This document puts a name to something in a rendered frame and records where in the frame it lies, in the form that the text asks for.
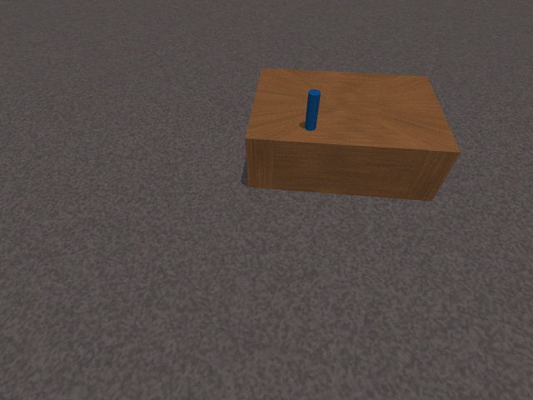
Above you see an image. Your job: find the can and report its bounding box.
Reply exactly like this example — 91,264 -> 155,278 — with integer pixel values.
305,89 -> 321,131

